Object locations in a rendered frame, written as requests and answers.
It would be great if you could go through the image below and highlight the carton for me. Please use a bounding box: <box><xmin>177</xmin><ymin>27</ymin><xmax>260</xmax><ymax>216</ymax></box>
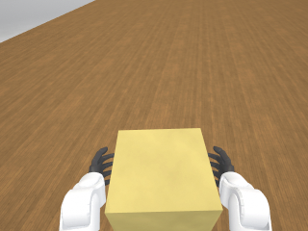
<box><xmin>104</xmin><ymin>128</ymin><xmax>223</xmax><ymax>231</ymax></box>

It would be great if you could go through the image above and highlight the left robot forearm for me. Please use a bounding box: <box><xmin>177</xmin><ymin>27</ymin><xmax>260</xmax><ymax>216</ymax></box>
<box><xmin>59</xmin><ymin>172</ymin><xmax>106</xmax><ymax>231</ymax></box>

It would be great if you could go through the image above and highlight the robot left hand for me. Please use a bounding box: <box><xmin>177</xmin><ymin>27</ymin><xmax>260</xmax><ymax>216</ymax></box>
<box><xmin>88</xmin><ymin>146</ymin><xmax>115</xmax><ymax>186</ymax></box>

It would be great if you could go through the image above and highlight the right robot forearm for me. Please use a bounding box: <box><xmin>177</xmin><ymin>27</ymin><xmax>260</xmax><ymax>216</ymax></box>
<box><xmin>218</xmin><ymin>171</ymin><xmax>272</xmax><ymax>231</ymax></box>

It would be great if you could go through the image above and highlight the robot right hand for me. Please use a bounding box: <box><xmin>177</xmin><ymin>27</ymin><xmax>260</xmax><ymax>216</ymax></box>
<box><xmin>207</xmin><ymin>146</ymin><xmax>235</xmax><ymax>187</ymax></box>

